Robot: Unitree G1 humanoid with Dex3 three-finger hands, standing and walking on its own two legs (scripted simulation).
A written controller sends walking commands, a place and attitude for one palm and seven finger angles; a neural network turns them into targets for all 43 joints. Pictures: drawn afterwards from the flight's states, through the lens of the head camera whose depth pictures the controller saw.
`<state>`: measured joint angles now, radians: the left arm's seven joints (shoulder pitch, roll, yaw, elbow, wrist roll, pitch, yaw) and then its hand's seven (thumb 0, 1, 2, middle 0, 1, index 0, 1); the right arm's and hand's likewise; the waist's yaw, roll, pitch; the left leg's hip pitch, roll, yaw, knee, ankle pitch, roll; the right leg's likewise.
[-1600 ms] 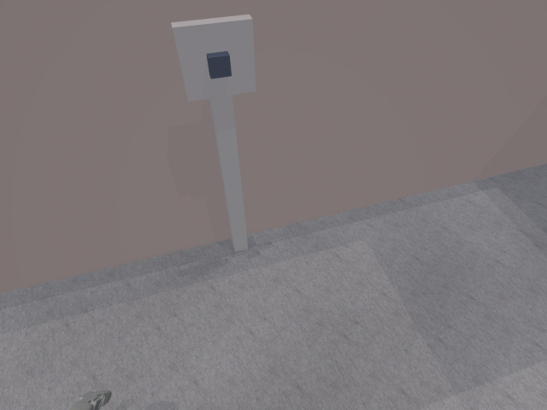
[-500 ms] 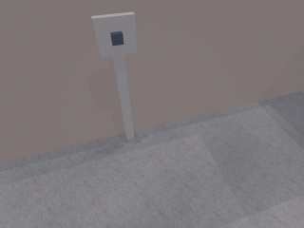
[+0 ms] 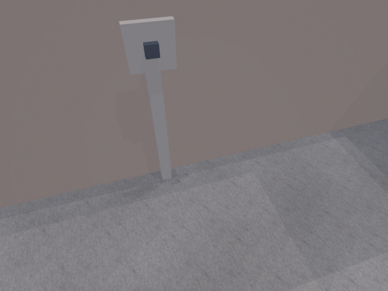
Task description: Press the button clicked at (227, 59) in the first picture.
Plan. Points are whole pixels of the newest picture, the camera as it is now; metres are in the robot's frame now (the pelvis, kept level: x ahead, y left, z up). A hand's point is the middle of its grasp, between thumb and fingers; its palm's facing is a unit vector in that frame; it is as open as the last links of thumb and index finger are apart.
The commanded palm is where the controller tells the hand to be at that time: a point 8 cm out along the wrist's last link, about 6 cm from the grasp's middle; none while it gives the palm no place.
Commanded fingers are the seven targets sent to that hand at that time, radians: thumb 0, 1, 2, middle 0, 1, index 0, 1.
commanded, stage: look at it before walking up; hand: left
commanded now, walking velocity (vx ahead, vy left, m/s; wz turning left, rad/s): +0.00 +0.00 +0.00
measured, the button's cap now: (151, 49) +0.85 +0.20 +0.09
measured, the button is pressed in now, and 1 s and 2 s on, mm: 0 0 0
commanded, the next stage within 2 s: turn to face it in 0.04 s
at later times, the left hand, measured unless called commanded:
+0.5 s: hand out of the picture +0.03 +0.23 -0.19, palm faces +0.12 -0.96 -0.27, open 7.4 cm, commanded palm none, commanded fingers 0.00 0.90 0.90 -0.20 -0.30 -0.20 -0.30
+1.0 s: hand out of the picture -0.05 +0.16 -0.16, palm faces +0.33 -0.90 -0.27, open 7.4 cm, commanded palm none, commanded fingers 0.00 0.90 0.90 -0.20 -0.30 -0.20 -0.30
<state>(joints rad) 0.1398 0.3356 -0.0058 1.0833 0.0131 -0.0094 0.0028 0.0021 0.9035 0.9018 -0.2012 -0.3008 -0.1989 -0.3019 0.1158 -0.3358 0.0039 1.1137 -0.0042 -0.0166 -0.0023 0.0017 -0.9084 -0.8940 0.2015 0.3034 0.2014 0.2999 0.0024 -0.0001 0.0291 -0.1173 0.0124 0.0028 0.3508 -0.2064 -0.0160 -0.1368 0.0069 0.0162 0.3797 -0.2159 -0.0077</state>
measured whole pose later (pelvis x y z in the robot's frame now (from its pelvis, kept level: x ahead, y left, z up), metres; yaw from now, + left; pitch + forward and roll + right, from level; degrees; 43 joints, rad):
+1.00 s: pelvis -0.04 -0.03 -0.01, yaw +18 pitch -1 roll +2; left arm 0.27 0.16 0.03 0.97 0.02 0.01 0.03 0.00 0.91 0.90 -0.20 -0.30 -0.20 -0.30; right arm 0.23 -0.22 -0.08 1.01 -0.02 0.06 0.00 0.00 -0.91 -0.89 0.20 0.30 0.20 0.30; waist 0.00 0.03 0.03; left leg -0.46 -0.04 -0.05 0.95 -0.38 -0.02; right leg -0.20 -0.02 -0.06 0.51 -0.30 -0.04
